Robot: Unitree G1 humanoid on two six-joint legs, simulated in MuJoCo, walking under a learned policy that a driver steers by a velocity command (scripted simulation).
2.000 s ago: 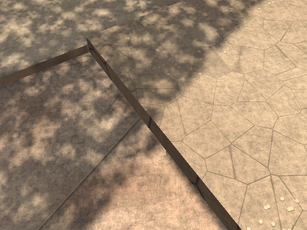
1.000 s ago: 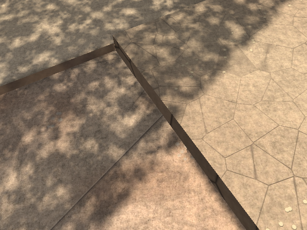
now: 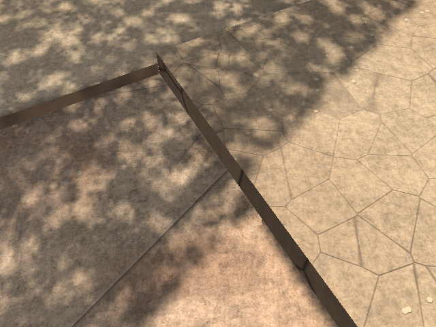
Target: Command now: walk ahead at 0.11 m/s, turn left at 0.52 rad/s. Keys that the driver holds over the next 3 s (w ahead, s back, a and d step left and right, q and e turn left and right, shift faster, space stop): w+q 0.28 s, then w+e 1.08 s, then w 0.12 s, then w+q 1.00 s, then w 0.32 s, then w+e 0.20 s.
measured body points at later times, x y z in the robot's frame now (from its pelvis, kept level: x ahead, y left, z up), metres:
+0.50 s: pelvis +0.14 +0.08 +0.00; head +0.17 +0.10 +0.45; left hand +0.28 +0.36 -0.09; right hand +0.23 -0.20 -0.10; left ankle +0.01 +0.14 -0.74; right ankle +0.35 -0.04 -0.69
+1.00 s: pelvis +0.43 +0.11 +0.01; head +0.47 +0.10 +0.45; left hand +0.51 +0.40 -0.10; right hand +0.63 -0.15 -0.07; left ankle +0.61 +0.27 -0.69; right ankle +0.39 +0.00 -0.74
